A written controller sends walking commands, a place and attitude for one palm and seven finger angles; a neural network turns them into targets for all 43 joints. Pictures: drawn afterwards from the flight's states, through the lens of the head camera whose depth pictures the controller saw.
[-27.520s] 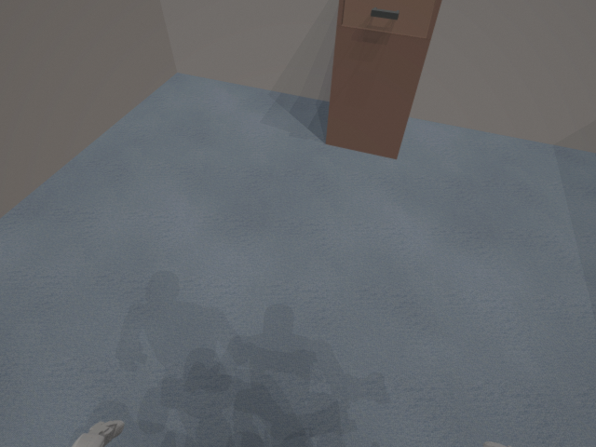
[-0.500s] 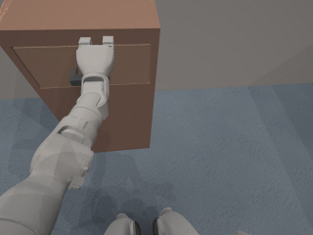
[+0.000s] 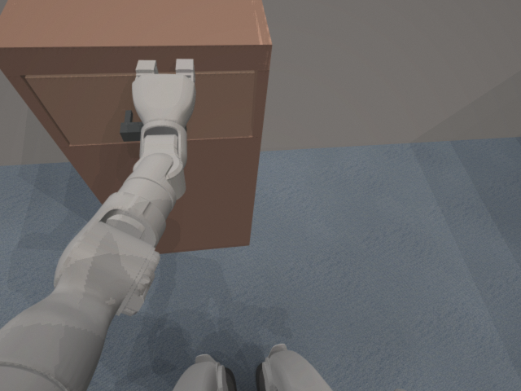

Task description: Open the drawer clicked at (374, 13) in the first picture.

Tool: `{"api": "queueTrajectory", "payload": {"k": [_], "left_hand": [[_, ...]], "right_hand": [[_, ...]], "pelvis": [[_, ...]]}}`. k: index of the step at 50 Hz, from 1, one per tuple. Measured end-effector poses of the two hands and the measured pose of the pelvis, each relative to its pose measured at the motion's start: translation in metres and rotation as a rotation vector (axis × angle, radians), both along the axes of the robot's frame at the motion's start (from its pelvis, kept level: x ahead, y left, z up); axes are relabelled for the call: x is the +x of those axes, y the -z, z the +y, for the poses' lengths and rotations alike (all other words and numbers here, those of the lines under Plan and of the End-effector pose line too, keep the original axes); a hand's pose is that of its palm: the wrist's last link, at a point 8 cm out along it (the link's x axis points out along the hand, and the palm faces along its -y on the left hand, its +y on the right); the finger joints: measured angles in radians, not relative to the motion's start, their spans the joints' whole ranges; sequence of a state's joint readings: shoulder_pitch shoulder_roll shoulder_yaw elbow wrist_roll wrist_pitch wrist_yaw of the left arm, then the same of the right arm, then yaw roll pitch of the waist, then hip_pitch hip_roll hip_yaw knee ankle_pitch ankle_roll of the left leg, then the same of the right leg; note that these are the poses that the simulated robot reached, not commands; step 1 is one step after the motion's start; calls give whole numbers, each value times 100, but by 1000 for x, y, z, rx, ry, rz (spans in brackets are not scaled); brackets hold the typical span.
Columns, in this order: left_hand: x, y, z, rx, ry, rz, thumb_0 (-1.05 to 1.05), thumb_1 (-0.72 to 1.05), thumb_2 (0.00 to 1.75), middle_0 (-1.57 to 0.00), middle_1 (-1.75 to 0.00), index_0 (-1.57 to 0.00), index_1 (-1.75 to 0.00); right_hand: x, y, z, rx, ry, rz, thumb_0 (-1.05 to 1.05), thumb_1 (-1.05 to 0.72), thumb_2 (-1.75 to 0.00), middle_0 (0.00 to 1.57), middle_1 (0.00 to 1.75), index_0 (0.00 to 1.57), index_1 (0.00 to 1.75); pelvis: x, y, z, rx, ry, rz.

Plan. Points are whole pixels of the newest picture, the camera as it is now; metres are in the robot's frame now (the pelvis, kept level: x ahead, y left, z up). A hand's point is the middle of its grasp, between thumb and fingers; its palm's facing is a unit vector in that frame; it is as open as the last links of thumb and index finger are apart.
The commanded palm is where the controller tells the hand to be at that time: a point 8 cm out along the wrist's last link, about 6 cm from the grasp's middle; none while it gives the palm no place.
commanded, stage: lift the fingers back up to retry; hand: left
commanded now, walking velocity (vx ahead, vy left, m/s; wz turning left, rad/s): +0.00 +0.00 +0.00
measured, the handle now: (155, 122) +0.58 +0.12 +0.02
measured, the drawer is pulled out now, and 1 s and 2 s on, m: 0.00 0.00 0.00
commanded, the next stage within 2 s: re-aim the fingers above the handle in 0.72 s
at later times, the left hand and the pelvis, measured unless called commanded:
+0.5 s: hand (169, 116) +0.53 +0.09 +0.08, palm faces +0.05 -0.02 -1.00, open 13.6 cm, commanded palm +0.53 +0.14 +0.12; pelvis +0.01 +0.01 +0.02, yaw -1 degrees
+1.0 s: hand (170, 114) +0.54 +0.08 +0.08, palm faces +0.06 -0.04 -1.00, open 13.4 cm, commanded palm +0.52 +0.14 +0.12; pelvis +0.03 +0.00 +0.03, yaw -1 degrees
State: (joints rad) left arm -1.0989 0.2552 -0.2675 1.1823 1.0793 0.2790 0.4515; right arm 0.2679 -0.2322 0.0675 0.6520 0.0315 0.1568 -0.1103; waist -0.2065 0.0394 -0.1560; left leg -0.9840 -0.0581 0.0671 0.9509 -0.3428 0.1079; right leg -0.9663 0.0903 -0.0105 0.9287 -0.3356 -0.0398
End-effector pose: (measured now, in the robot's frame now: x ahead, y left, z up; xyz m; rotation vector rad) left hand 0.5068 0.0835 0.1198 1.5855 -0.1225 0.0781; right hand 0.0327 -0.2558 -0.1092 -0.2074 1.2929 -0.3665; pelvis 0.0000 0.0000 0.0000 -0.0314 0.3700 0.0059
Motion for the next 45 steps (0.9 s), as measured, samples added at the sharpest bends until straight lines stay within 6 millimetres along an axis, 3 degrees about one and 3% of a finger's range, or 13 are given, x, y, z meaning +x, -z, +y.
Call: {"api": "queueTrajectory", "payload": {"k": [26, 45], "left_hand": [[3, -10, 4, -39, 28, 79, 0, -49, 30, -37, -129, -35, -125], [4, -10, 3, -52, 17, 53, 0, -49, 30, -43, -127, -39, -127]], "right_hand": [[-22, -17, 8, 13, 54, 3, 1, -90, -90, 20, 30, 21, 30], [20, -26, 3, 31, 12, -45, 1, -90, -90, 20, 29, 21, 30]], "pelvis": [[7, -18, 7, -3, 18, -48], [25, -30, 4, 1, 16, -59]]}}
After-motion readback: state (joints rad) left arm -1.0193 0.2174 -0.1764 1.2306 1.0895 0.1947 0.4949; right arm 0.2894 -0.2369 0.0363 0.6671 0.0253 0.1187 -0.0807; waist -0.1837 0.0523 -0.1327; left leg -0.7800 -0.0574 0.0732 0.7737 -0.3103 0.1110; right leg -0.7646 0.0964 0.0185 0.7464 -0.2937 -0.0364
